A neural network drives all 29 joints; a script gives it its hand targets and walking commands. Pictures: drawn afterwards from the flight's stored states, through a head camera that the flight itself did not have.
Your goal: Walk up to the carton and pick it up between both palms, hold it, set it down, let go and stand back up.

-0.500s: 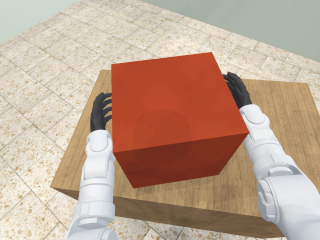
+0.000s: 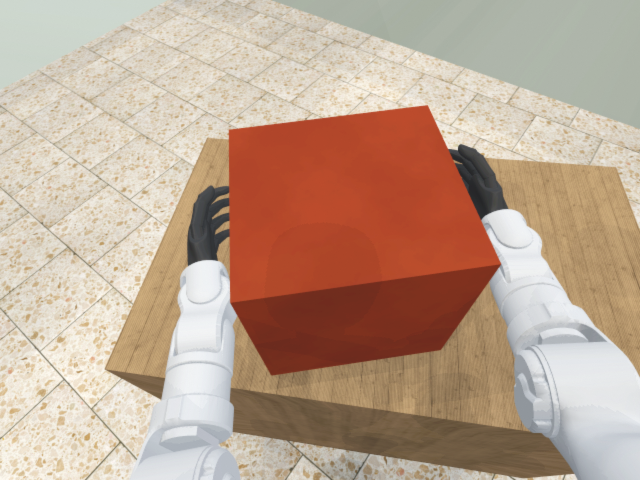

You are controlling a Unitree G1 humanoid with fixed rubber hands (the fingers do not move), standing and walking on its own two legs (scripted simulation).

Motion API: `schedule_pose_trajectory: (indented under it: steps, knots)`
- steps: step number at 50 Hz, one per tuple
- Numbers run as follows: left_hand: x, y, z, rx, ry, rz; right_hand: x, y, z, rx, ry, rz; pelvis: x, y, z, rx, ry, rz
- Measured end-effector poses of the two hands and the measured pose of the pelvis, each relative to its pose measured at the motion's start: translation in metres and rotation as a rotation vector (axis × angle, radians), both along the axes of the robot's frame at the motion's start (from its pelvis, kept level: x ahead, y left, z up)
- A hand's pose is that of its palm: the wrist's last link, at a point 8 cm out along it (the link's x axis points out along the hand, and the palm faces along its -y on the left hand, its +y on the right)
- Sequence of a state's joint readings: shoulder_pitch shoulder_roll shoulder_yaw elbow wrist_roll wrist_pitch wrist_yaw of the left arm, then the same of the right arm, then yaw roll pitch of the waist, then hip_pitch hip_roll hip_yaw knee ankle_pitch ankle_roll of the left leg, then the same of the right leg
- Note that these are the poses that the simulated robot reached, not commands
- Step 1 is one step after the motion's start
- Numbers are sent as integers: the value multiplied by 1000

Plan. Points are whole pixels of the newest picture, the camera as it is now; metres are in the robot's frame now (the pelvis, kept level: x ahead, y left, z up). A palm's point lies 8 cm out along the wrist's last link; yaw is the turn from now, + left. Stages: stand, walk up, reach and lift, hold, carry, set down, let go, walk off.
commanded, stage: set down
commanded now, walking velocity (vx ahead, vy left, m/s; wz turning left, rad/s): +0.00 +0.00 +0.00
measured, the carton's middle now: (344, 249) +0.42 +0.04 +0.00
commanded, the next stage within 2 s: none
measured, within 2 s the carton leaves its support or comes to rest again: neither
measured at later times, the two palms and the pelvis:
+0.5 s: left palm (206, 255) +0.36 +0.20 +0.06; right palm (484, 205) +0.47 -0.14 +0.07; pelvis +0.00 +0.00 +0.00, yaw +0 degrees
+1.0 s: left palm (207, 276) +0.35 +0.21 +0.02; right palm (482, 210) +0.47 -0.14 +0.05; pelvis -0.02 +0.00 -0.01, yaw -1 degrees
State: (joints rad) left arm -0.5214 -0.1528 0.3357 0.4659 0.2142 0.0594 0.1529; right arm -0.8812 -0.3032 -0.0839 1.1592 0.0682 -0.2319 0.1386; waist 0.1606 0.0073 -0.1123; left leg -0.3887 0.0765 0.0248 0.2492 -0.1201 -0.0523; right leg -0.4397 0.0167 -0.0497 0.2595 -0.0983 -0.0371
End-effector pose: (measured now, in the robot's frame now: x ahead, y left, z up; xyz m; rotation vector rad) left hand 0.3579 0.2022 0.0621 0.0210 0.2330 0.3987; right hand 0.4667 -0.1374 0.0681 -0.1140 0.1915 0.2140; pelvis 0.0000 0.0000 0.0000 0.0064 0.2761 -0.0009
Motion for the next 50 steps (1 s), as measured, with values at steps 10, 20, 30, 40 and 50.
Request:
schedule_pose_trajectory:
  steps: [10, 20, 30, 40, 50]
  knots:
    - [0, 0, -1, -6, -16, 2, 0, 0, 0, -8, -3, 4, 0, 0, 0, -1, 0, 1]
    - [-1, 0, -3, -13, -30, 4, 0, 0, 0, -8, -5, 6, 0, 1, 0, -2, 1, 2]
    - [-1, 0, -4, -13, -38, 4, 0, 0, 0, -6, -5, 6, 0, 1, 0, -2, 1, 2]
    - [-8, 2, -25, -29, 34, 48, 1, -1, -6, 32, 14, 0, -7, 0, -3, -4, 29, -1]
    - [-11, 7, -42, -68, 71, 70, 2, -2, -14, 39, 44, 11, -17, 0, -10, -10, 89, -6]
